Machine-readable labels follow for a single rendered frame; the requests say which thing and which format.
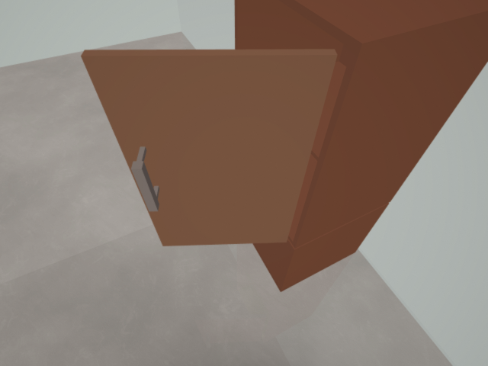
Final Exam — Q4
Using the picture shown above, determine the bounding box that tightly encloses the cupboard door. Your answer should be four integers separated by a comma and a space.
81, 49, 337, 246

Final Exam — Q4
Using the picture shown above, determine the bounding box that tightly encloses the handle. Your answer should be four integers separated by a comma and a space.
131, 146, 159, 211

